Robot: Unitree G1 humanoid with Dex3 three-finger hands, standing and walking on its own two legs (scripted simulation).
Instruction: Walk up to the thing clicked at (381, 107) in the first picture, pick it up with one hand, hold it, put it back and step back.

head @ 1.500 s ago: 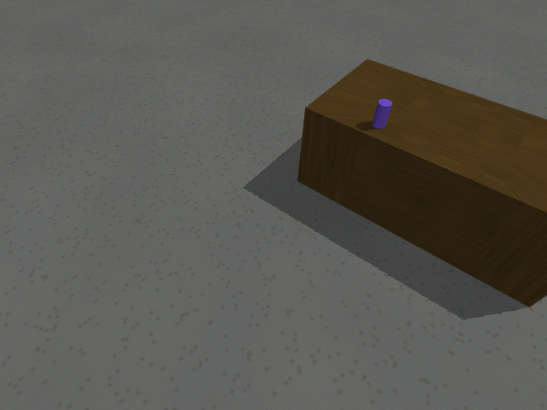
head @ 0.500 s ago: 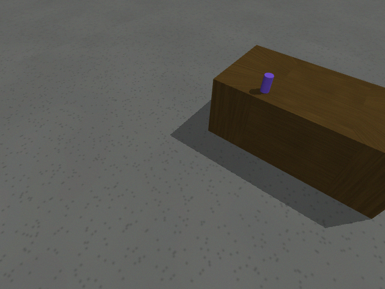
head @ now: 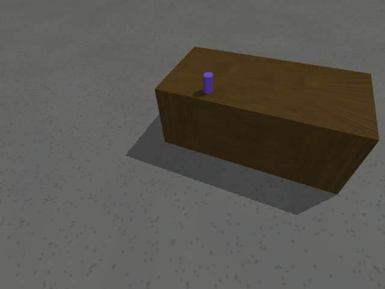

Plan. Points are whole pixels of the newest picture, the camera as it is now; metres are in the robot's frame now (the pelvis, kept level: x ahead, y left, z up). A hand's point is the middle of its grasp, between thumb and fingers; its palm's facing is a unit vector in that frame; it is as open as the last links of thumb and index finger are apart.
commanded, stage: walk up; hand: left
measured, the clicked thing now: (208, 83) +1.17 -0.03 -0.24
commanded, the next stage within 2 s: none
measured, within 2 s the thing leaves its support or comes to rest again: neither
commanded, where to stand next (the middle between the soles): +0.72 -0.06 m, yaw -23 degrees
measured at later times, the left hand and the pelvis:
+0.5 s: hand (103, 217) +0.33 +0.28 -0.13, palm faces -0.28 -0.89 -0.35, open 7.4 cm; pelvis +0.21 +0.02 +0.02, yaw -12 degrees
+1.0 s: hand (154, 140) +0.59 +0.16 -0.09, palm faces -0.32 -0.86 -0.40, open 7.3 cm; pelvis +0.41 -0.05 +0.02, yaw -19 degrees
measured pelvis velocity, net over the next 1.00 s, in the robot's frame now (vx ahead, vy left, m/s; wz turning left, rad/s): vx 0.41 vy -0.05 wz -0.34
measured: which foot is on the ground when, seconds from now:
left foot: up 0.00-0.34, down 0.36-0.84, up 0.86-1.00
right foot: down 0.00-0.40, up 0.42-0.80, down 0.82-1.00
